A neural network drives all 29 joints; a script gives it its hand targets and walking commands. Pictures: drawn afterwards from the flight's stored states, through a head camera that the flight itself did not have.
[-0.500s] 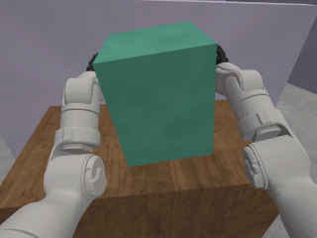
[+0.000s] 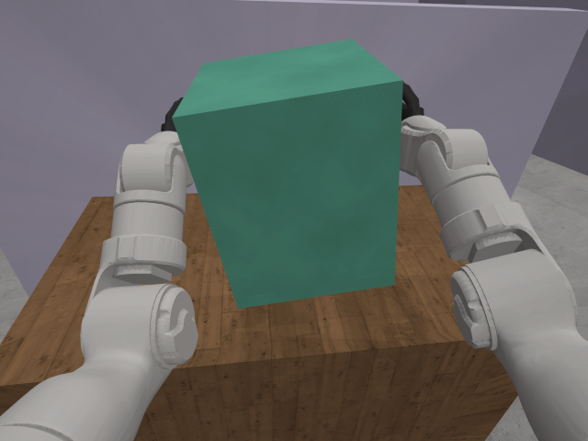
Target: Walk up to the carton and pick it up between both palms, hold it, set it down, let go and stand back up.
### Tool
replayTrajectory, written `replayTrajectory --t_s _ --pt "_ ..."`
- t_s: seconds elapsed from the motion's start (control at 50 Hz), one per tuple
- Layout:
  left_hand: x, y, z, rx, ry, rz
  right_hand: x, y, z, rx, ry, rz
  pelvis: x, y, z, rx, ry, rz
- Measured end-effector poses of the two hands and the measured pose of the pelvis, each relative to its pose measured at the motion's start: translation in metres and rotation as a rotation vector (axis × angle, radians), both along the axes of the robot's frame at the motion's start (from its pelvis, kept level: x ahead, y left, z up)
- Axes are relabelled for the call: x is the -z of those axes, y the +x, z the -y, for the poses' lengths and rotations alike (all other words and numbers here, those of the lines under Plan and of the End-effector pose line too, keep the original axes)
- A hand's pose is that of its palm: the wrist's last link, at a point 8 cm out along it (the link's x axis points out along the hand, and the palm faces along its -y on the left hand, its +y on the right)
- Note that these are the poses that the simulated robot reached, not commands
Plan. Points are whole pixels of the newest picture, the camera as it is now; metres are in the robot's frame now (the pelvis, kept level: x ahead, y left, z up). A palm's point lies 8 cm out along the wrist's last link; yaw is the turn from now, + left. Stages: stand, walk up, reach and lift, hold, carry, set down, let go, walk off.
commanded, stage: hold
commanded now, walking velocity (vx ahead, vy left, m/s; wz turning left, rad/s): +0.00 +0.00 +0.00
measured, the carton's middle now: (296, 170) +0.36 +0.00 +0.26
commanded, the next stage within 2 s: set down in 0.62 s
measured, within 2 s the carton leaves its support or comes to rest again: neither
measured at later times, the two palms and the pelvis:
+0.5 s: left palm (176, 150) +0.38 +0.15 +0.28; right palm (407, 135) +0.37 -0.14 +0.31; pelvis +0.00 +0.00 +0.00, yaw +0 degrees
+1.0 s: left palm (177, 142) +0.41 +0.16 +0.28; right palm (393, 144) +0.40 -0.14 +0.28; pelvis +0.01 +0.00 +0.00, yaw +0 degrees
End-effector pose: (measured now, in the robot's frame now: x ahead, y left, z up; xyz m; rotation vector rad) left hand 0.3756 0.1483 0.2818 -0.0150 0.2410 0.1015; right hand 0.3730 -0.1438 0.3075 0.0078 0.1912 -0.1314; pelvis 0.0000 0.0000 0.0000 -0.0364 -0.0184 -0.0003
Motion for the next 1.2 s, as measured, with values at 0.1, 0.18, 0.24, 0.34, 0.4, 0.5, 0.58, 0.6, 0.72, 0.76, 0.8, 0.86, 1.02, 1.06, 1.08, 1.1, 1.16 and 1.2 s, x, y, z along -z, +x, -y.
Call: replayTrajectory --t_s 0.1,0.18,0.24,0.34,0.4,0.5,0.58,0.6,0.72,0.76,0.8,0.86,1.02,1.06,1.08,1.1,1.16,1.2 --pt "0.000 0.000 0.000 -0.001 -0.001 -0.001 0.000 0.000 0.000 0.000 0.001 -0.001 0.000 0.000 0.000 0.001 0.000 0.000" --pt "-0.001 0.000 0.000 -0.001 0.000 0.000 0.000 0.000 0.000 -0.001 0.000 -0.001 0.000 0.000 0.000 0.001 0.000 0.000" --pt "-0.001 0.000 0.000 -0.002 0.000 0.000 0.000 0.000 0.000 -0.001 0.001 -0.002 0.000 0.000 0.000 0.000 0.000 0.001" --pt "0.000 0.000 0.000 -0.002 0.001 0.000 0.001 0.000 0.000 -0.001 -0.002 -0.002 0.000 0.000 0.000 0.000 0.000 0.000" --pt "0.000 0.000 0.000 -0.002 0.000 0.001 0.000 0.000 0.000 -0.001 -0.002 -0.002 0.000 0.000 0.000 0.000 0.000 0.000" --pt "0.000 0.000 0.000 -0.002 -0.001 -0.001 0.000 0.000 0.000 -0.001 -0.002 -0.004 0.000 0.000 0.000 0.000 0.000 0.001" --pt "0.000 0.000 0.001 -0.001 0.000 0.001 0.000 0.000 0.001 0.000 -0.003 -0.003 0.000 0.000 0.000 0.000 0.000 0.000" --pt "0.000 0.000 0.001 -0.001 0.000 0.001 0.000 0.000 0.001 0.000 -0.002 -0.003 0.000 0.000 0.000 0.000 0.000 0.000" --pt "-0.005 0.004 0.001 0.002 -0.002 0.026 -0.004 0.002 0.001 0.008 0.012 0.022 0.000 0.000 0.000 -0.006 0.002 0.001" --pt "-0.009 0.008 0.001 0.005 -0.008 0.051 -0.008 0.004 0.001 0.014 0.021 0.047 0.000 -0.001 0.001 -0.008 0.003 0.006" --pt "-0.014 0.013 0.000 0.010 -0.013 0.076 -0.010 0.007 0.000 0.016 0.032 0.073 -0.001 -0.001 0.001 -0.007 0.006 0.011" --pt "-0.018 0.021 -0.002 0.019 -0.009 0.105 -0.009 0.012 -0.001 0.024 0.034 0.102 -0.002 0.000 0.001 -0.006 0.009 0.017" --pt "0.010 0.040 -0.007 0.036 0.005 0.110 0.030 0.025 -0.007 0.030 0.009 0.106 -0.003 0.006 0.002 -0.008 0.013 0.044" --pt "0.022 0.042 -0.008 0.038 0.014 0.104 0.043 0.027 -0.008 0.029 0.000 0.100 -0.003 0.007 0.002 -0.009 0.012 0.050" --pt "0.028 0.042 -0.009 0.038 0.019 0.102 0.049 0.028 -0.008 0.028 -0.004 0.098 -0.003 0.008 0.002 -0.009 0.012 0.053" --pt "0.034 0.042 -0.009 0.038 0.023 0.099 0.055 0.029 -0.008 0.026 -0.007 0.096 -0.002 0.008 0.002 -0.010 0.011 0.055" --pt "0.046 0.042 -0.009 0.031 0.033 0.094 0.069 0.029 -0.009 0.020 -0.011 0.092 -0.002 0.009 0.001 -0.011 0.009 0.057" --pt "0.051 0.041 -0.009 0.025 0.038 0.093 0.074 0.029 -0.008 0.017 -0.009 0.091 -0.002 0.010 0.001 -0.012 0.007 0.057"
